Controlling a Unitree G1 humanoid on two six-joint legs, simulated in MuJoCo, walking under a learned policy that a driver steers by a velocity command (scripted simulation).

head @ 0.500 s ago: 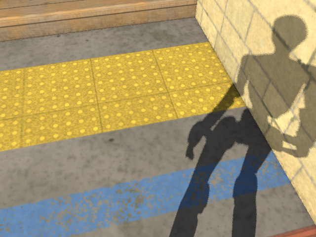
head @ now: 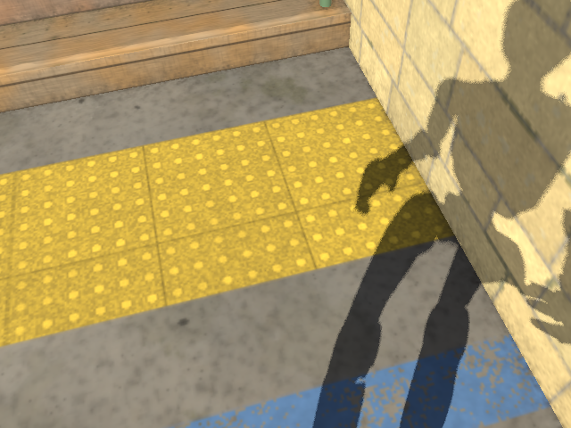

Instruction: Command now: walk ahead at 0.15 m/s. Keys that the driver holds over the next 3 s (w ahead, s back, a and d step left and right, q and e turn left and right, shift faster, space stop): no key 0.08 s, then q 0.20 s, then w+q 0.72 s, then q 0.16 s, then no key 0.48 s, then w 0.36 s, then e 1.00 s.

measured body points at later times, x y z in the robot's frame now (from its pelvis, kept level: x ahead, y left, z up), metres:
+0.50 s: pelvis +0.08 +0.01 +0.01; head +0.09 +0.03 +0.46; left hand +0.20 +0.30 -0.10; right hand +0.15 -0.27 -0.11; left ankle +0.06 +0.12 -0.73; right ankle +0.13 -0.12 -0.69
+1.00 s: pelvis +0.25 +0.05 +0.00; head +0.28 +0.06 +0.45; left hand +0.10 +0.28 -0.14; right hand +0.55 -0.06 -0.09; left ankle +0.34 +0.25 -0.69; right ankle +0.17 -0.12 -0.73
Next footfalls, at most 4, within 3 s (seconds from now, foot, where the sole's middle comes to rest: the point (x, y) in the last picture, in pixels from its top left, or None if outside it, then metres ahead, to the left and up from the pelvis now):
0.28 left None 0.10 0.13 -0.77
0.62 right None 0.21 -0.11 -0.77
1.08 left None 0.38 0.26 -0.77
1.58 right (245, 365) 0.59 0.13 -0.77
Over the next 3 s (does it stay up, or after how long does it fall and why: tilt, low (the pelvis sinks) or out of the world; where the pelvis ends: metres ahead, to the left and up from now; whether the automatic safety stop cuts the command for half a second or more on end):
stays up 0.67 0.31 0.01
